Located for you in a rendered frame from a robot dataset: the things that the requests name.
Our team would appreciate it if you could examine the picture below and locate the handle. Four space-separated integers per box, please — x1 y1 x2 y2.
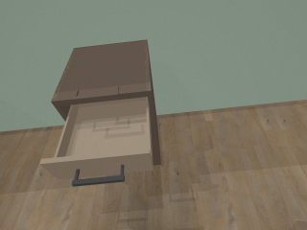
71 91 120 103
71 165 125 187

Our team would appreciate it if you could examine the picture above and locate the drawer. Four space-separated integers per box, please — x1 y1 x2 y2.
39 97 154 180

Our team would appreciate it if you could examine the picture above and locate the cabinet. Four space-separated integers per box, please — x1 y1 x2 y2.
51 39 161 166

